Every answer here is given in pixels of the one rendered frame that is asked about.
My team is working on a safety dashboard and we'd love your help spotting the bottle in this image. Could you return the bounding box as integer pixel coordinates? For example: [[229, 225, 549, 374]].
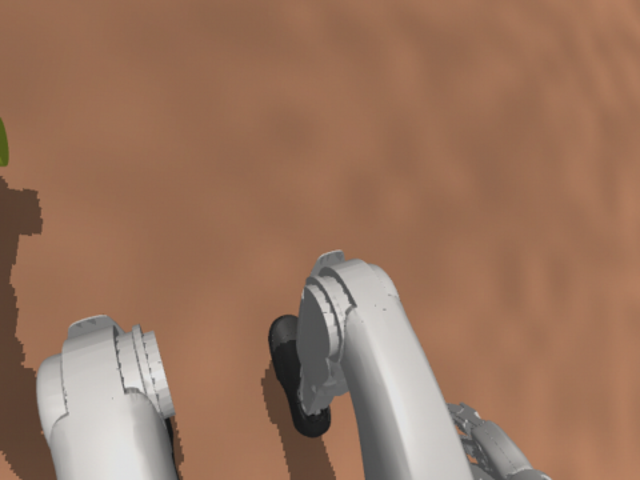
[[0, 117, 9, 166]]

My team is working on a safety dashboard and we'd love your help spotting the right robot foot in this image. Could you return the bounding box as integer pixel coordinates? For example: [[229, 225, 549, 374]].
[[269, 315, 331, 438]]

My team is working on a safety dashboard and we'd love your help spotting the right robot hand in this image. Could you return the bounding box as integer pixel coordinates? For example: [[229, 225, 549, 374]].
[[446, 402, 534, 480]]

